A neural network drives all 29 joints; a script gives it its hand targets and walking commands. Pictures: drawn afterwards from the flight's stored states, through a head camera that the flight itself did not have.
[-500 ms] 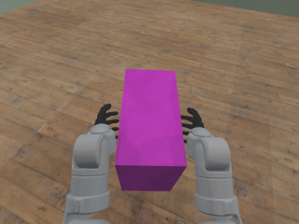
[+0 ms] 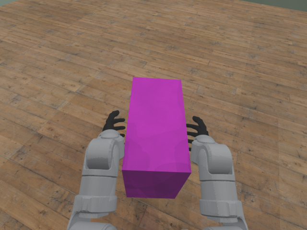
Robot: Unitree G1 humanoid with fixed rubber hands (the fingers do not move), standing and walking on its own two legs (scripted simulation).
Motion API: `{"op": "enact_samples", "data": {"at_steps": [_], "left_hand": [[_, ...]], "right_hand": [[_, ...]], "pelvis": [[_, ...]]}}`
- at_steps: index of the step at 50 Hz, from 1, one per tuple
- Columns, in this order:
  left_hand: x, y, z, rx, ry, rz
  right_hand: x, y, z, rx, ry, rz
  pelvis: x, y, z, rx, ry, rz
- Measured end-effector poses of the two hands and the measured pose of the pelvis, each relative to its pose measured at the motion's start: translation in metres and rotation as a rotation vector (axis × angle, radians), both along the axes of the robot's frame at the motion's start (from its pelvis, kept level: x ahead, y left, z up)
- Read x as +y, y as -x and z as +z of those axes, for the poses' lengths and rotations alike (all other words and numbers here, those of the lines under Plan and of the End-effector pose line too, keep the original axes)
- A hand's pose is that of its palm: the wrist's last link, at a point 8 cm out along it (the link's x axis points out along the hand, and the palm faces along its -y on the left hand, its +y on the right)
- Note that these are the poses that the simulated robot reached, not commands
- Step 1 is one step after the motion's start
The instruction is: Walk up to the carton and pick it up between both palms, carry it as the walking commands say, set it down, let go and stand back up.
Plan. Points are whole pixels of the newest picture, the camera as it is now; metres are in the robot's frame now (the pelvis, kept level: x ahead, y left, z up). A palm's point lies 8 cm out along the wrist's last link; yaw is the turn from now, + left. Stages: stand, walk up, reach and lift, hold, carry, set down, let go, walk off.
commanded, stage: carry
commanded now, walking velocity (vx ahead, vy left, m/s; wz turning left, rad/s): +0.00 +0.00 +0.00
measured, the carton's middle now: (153, 138) +0.38 +0.00 -0.01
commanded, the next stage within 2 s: none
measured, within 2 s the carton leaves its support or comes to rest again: neither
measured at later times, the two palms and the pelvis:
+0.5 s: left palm (110, 134) +0.32 +0.11 +0.09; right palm (201, 141) +0.32 -0.12 +0.07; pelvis +0.00 +0.00 +0.00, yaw +0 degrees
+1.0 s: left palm (110, 137) +0.32 +0.11 +0.08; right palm (202, 144) +0.31 -0.12 +0.07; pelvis +0.00 +0.00 +0.00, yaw +0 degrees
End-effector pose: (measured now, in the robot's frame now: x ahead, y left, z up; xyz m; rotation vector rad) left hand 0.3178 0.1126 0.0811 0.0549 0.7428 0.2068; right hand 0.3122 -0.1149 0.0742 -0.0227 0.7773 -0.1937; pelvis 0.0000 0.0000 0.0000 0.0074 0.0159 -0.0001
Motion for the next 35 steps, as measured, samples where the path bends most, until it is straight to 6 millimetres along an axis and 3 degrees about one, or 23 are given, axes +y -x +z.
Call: {"op": "enact_samples", "data": {"at_steps": [9,35], "left_hand": [[0.001,-0.012,0.005,-0.074,0.007,-0.001],[-0.001,-0.002,0.006,-0.086,0.011,-0.009]], "right_hand": [[0.001,-0.012,0.003,-0.066,-0.008,-0.005],[-0.002,-0.001,0.001,-0.063,-0.013,-0.001]], "pelvis": [[0.001,-0.005,0.0,0.007,0.001,0.0],[-0.001,0.004,0.0,-0.005,-0.001,0.0]]}}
